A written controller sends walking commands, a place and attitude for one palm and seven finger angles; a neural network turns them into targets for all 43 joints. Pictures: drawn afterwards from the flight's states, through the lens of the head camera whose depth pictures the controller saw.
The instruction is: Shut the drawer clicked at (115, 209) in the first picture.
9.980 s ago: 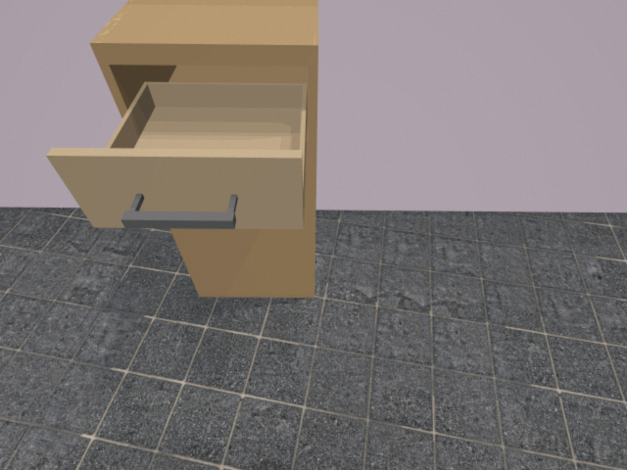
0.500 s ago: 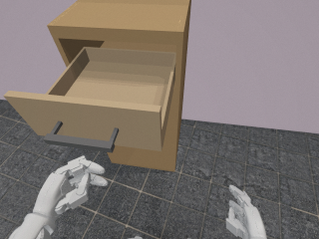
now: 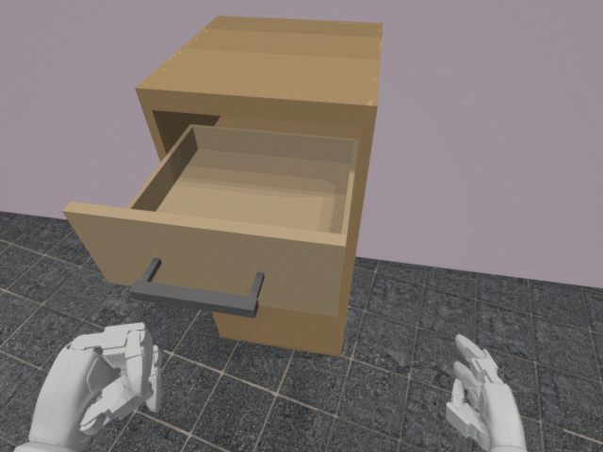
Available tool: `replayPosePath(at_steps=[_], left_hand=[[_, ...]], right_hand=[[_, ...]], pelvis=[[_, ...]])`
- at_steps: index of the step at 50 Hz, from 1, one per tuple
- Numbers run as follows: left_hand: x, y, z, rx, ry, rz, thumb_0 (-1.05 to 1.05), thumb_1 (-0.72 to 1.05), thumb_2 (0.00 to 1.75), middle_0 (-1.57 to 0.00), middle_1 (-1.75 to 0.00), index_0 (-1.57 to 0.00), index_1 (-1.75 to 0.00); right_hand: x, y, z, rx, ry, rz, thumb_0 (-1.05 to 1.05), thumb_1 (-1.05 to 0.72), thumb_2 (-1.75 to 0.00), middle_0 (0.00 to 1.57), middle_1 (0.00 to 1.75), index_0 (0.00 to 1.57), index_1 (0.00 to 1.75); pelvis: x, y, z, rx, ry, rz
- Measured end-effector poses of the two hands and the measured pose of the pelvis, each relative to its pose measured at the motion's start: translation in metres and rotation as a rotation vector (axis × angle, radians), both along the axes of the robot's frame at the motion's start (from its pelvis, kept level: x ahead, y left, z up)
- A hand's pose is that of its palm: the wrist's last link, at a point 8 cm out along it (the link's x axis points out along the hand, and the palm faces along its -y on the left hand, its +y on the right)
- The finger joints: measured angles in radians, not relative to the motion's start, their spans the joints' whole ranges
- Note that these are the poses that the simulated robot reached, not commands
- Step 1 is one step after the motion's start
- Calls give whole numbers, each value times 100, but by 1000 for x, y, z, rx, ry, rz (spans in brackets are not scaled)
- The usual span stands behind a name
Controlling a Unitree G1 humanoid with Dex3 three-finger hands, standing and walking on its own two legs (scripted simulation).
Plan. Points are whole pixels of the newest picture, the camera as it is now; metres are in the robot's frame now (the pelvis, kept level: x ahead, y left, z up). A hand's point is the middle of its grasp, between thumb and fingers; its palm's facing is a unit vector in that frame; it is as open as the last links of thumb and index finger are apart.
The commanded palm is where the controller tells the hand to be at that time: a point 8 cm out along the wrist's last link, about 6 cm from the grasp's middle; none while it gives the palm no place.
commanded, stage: raise the hand and make a fist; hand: left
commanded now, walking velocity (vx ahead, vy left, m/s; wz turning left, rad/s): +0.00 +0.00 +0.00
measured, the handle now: (199, 285) +0.32 +0.18 +0.06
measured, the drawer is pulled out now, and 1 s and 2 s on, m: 0.28 0.28 0.28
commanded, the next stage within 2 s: bring the fist close to the handle in 0.66 s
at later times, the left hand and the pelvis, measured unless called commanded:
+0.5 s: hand (151, 382) +0.15 +0.15 +0.15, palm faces -0.08 -0.99 -0.11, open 3.3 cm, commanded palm +0.10 +0.21 +0.16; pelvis +0.00 +0.02 +0.01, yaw -1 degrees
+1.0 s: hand (147, 368) +0.17 +0.17 +0.13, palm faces +0.02 -0.99 -0.12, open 3.3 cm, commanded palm +0.12 +0.22 +0.13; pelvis +0.00 -0.04 +0.01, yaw +0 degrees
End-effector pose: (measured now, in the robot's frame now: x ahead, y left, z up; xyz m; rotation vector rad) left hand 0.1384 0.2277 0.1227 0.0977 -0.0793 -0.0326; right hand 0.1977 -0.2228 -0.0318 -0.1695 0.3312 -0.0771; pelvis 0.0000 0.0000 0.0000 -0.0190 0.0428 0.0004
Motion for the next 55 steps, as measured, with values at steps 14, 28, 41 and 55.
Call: replayPosePath(at_steps=[14, 28, 41, 55], left_hand=[[3, -9, 42, 27, -24, -59, 2, 89, 90, -139, -159, -140, -159], [-8, -16, 36, 48, 51, -22, 2, 89, 90, -140, -160, -140, -160], [-5, -8, 36, 74, 40, 24, 2, 89, 90, -140, -160, -141, -160], [16, -5, 6, 22, 87, 41, 2, 89, 90, -140, -160, -140, -160]], right_hand=[[10, 66, 5, 88, -7, 135, 1, -90, -90, 21, 30, 21, 30], [-7, 23, -3, 46, 65, 63, 2, -90, -90, 21, 30, 21, 30], [-12, -15, -5, 42, 35, 12, 2, -90, -90, 20, 30, 21, 30], [-24, -53, -16, -19, 94, -24, 1, -90, -90, 20, 30, 21, 30]], pelvis=[[4, 23, 7, 1, -49, -5], [3, 9, 7, 10, -46, -9], [-2, -22, 8, 11, -56, -2], [-3, -37, 7, 14, -24, -2]])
